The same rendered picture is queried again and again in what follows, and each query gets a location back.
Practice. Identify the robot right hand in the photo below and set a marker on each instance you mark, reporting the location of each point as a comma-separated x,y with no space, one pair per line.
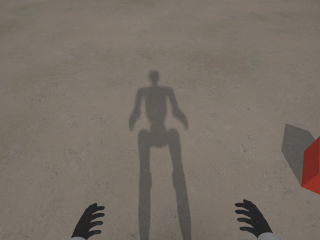
257,220

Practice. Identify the carton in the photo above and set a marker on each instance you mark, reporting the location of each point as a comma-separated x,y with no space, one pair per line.
311,167

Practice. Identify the robot left hand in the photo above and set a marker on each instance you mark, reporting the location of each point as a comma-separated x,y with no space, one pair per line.
84,224

